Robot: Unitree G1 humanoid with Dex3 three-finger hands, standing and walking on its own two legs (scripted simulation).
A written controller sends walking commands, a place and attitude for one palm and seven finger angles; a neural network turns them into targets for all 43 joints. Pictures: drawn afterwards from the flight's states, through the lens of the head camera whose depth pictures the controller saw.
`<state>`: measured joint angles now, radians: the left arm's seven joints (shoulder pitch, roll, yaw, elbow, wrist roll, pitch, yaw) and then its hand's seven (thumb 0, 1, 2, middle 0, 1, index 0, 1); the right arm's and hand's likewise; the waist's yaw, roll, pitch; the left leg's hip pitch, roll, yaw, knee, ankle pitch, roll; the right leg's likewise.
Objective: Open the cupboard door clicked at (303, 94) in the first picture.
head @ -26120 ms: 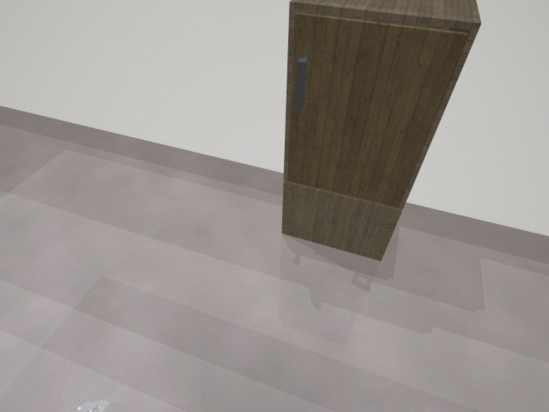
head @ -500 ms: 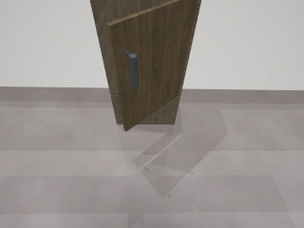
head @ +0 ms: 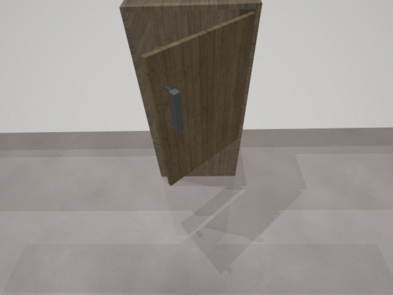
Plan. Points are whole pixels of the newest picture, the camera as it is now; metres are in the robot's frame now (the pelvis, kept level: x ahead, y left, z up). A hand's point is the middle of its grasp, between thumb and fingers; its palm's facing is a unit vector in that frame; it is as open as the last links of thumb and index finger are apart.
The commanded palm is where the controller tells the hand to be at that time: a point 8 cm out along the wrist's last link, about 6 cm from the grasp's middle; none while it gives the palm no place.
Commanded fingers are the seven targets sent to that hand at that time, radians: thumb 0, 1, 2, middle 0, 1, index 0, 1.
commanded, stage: let the arm hang, fingers relaxed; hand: left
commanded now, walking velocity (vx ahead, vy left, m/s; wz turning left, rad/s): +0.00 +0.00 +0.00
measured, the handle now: (172, 108) +0.62 +0.11 +0.02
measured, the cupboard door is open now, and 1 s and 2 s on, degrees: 41 41 41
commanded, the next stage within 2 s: look to check the result in 0.28 s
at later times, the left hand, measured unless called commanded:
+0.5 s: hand out of the picture +0.05 +0.19 -0.17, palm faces +0.01 -0.97 -0.25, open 7.4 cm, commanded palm none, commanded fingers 0.00 0.90 0.90 -0.20 -0.30 -0.20 -0.30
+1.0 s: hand out of the picture +0.08 +0.20 -0.16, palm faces +0.00 -0.96 -0.28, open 7.4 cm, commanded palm none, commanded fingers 0.00 0.90 0.90 -0.20 -0.30 -0.20 -0.30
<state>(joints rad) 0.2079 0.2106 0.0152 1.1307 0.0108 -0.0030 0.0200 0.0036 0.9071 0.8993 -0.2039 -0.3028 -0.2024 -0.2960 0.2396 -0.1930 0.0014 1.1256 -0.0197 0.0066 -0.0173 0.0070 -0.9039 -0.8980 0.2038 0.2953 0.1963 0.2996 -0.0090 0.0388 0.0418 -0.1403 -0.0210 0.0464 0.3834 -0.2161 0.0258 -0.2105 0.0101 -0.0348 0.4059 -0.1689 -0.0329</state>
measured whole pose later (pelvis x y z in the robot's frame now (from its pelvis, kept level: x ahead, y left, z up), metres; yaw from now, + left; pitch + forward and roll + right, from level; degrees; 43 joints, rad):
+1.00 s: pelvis +0.03 -0.01 +0.00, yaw +0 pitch -1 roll +0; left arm 0.15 0.24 0.02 1.14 0.01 -0.02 0.01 0.00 0.90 0.90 -0.21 -0.30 -0.20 -0.30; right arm 0.17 -0.25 0.00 1.14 -0.02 0.00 -0.02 0.01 -0.90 -0.90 0.20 0.30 0.20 0.30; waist -0.01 0.01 0.05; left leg -0.07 0.00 0.04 0.31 -0.22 0.00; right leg -0.14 0.03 -0.04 0.33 -0.17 -0.05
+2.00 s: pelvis +0.03 -0.02 -0.01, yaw -28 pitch +2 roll +0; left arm 0.25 0.24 0.09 0.93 0.02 0.05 0.00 0.00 0.90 0.90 -0.21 -0.30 -0.21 -0.30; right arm 0.04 -0.20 -0.05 0.87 0.01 0.03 -0.03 0.01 -0.90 -0.90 0.20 0.30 0.20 0.30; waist 0.05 -0.04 0.08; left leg -0.31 -0.01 -0.05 0.58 -0.35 -0.03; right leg -0.32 0.15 0.25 0.50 -0.19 -0.03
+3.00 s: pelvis +0.12 -0.10 +0.00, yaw -67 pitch +2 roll -2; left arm 0.18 0.24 0.10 0.93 0.03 0.03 -0.06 0.01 0.91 0.90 -0.20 -0.30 -0.20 -0.30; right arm 0.39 -0.16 -0.01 0.96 -0.03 -0.07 -0.04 0.01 -0.90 -0.90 0.20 0.30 0.20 0.30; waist -0.01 -0.04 0.05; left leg -0.10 0.08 0.20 0.38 -0.31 0.01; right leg -0.63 -0.03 -0.02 1.20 -0.23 0.00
